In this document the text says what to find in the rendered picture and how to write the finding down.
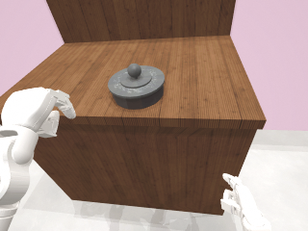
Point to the knob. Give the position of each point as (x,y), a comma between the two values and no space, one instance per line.
(134,70)

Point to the right robot hand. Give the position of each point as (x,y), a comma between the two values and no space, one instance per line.
(235,202)

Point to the lid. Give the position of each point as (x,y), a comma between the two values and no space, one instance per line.
(122,85)

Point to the left robot hand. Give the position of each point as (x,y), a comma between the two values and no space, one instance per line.
(31,108)

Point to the left robot forearm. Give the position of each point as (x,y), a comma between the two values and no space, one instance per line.
(17,149)

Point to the pot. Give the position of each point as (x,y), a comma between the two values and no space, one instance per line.
(139,103)

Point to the right robot forearm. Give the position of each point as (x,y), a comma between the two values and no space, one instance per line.
(253,220)

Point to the table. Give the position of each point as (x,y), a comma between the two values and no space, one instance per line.
(168,156)

